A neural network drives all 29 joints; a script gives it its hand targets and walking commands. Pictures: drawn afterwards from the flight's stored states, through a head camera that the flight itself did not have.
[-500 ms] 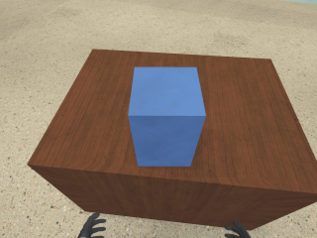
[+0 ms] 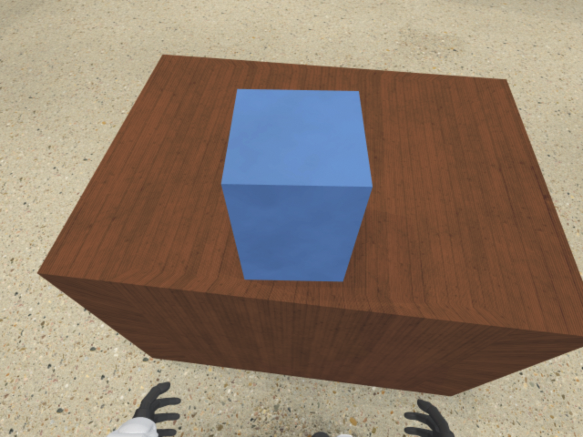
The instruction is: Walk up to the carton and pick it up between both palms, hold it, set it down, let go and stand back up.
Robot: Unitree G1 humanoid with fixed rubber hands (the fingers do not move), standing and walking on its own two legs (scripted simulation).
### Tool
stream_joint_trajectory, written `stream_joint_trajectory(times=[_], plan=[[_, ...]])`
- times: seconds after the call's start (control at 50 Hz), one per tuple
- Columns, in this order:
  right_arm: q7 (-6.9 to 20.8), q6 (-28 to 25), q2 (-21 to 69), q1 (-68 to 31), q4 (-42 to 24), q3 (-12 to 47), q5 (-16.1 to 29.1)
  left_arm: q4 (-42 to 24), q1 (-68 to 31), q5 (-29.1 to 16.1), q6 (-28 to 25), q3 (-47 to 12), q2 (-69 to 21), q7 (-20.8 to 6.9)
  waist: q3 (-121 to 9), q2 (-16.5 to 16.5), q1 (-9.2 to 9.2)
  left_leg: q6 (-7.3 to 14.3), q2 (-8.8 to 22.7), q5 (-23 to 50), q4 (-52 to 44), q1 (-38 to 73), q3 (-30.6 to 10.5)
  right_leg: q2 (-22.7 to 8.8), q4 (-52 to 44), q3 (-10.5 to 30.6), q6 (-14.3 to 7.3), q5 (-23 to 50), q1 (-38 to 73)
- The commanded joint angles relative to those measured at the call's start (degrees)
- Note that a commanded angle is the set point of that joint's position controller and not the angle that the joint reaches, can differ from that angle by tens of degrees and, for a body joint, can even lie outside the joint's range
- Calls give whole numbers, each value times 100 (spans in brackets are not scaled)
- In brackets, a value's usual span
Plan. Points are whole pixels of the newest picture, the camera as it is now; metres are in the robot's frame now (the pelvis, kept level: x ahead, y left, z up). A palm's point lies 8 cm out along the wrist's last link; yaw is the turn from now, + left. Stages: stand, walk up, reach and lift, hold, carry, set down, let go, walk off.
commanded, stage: set down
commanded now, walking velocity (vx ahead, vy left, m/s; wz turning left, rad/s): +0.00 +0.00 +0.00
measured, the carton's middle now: (295, 195) +0.48 +0.02 +0.01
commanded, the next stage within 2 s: let go in 0.26 s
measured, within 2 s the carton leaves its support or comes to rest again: neither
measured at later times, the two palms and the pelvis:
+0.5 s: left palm (145, 415) +0.18 +0.22 -0.10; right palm (461, 433) +0.16 -0.22 -0.12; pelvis +0.02 -0.01 +0.00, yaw +0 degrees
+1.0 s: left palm (145, 419) +0.17 +0.21 -0.07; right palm (471, 419) +0.18 -0.22 -0.08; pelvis +0.03 -0.01 +0.01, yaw +2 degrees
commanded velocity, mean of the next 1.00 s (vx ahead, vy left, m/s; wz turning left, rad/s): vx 0.00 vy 0.00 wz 0.00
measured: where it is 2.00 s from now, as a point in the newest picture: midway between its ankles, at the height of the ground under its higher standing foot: outside the picture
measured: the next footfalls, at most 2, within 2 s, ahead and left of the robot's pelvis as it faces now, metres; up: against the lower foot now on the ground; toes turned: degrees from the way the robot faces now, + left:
none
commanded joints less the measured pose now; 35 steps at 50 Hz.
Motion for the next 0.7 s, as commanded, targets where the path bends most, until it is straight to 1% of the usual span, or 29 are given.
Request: stream_joint_trajectory(times=[0.0, 0.14, 0.22, 0.26, 0.3, 0.34, 0.38, 0.44, 0.48, 0.5, 0.56, 0.6, 0.64, 0.68], plan=[[-63, 48, -453, -341, -451, -120, 26, -673, -640, 74, 85, 236, 865, 14, -1712, 199, 40, 80, 335, 17, -555, -645, 25, -690, -400, 710, 205, -84, 1855], [-125, 354, -485, -506, -242, -88, 188, -646, -769, 145, 445, 281, 996, -52, -1995, 252, 55, 58, 336, 135, -345, -915, -16, -703, -186, 755, 174, 173, 1728], [-182, 554, -530, -571, -147, -32, 329, -666, -819, 190, 685, 303, 1058, -105, -2235, 273, 60, 41, 330, 266, -190, -1085, -52, -693, 10, 767, 145, 526, 1668], [-203, 634, -611, -552, -215, -2, 412, -830, -778, 174, 795, 272, 1070, -117, -2470, 301, 73, 32, 316, 429, -157, -1045, -81, -665, 103, 764, 92, 839, 1755], [-200, 683, -774, -460, -418, -1, 476, -1178, -622, 90, 885, 186, 1067, -99, -2825, 343, 78, 9, 288, 779, -168, -809, -125, -596, 174, 742, -9, 1291, 1945], [-173, 703, -985, -280, -744, -60, 495, -1674, -309, -11, 950, 112, 1088, -72, -3128, 364, 73, -33, 254, 1214, -246, -446, -174, -506, 168, 716, -102, 1735, 2164], [-107, 695, -1201, -86, -1122, -168, 457, -2272, 104, -97, 986, 48, 1144, -37, -3215, 343, 68, -81, 229, 1567, -411, -58, -209, -417, 31, 674, -129, 1965, 2316], [88, 672, -1463, 162, -1643, -237, 398, -3130, 681, -256, 1021, -113, 1204, 33, -2989, 219, 58, -135, 207, 1907, -759, 466, -197, -318, -391, 599, -49, 2039, 2445], [255, 642, -1523, 306, -1773, -157, 408, -3362, 911, -321, 1020, -186, 1203, 52, -2570, 79, 36, -142, 163, 1926, -955, 600, -151, -350, -705, 616, 45, 2024, 2555], [338, 609, -1514, 355, -1796, -107, 417, -3390, 976, -321, 1002, -199, 1195, 52, -2292, 6, 19, -133, 130, 1825, -1053, 611, -133, -396, -859, 647, 96, 1978, 2612], [543, 376, -1377, 414, -1829, 20, 410, -3256, 1022, -218, 806, -152, 1114, 39, -1464, -193, -17, -72, 40, 1252, -1345, 524, -117, -578, -1212, 787, 276, 1780, 2768], [660, 85, -1286, 371, -1756, 68, 366, -3006, 945, -100, 508, -90, 1027, 24, -1083, -211, -20, -41, -4, 882, -1471, 383, -117, -691, -1297, 879, 380, 1617, 2860], [763, -341, -1245, 288, -1620, 51, 293, -2741, 818, 48, 57, -17, 939, 15, -940, -130, -15, -31, -45, 692, -1499, 279, -127, -776, -1278, 959, 445, 1482, 2960], [826, -922, -1227, 252, -1397, -4, 209, -2527, 710, 212, -516, 65, 829, 14, -989, -34, -25, -22, -86, 634, -1449, 277, -165, -834, -1199, 1038, 483, 1428, 3046]])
